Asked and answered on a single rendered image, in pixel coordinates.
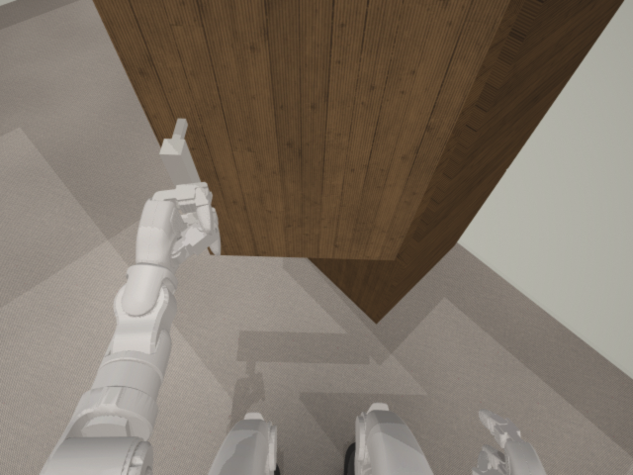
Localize robot right shin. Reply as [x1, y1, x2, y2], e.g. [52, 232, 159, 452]
[354, 403, 389, 475]

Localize cupboard door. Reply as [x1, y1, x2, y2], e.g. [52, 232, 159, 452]
[93, 0, 510, 260]

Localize robot right hand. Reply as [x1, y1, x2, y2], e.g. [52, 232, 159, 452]
[472, 409, 547, 475]

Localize handle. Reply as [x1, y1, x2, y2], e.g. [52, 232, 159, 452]
[159, 119, 213, 204]

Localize robot left hand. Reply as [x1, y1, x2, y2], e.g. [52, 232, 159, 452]
[136, 182, 221, 274]

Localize left robot upper arm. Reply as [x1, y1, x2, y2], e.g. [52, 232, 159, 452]
[45, 436, 153, 475]

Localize robot left forearm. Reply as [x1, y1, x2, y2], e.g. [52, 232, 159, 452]
[40, 263, 178, 475]

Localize left robot thigh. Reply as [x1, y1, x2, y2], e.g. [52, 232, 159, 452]
[208, 419, 277, 475]

